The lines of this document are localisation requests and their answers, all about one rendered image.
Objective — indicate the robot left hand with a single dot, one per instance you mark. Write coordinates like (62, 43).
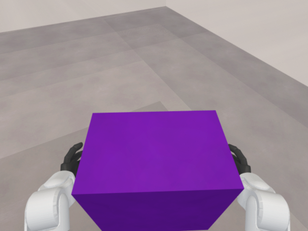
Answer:
(71, 162)

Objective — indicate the robot left forearm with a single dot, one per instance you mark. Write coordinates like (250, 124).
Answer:
(48, 208)

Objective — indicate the robot right forearm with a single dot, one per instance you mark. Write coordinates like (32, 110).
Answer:
(265, 210)

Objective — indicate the carton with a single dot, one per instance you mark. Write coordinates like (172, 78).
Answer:
(156, 171)

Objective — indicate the robot right hand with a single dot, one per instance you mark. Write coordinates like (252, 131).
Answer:
(240, 160)

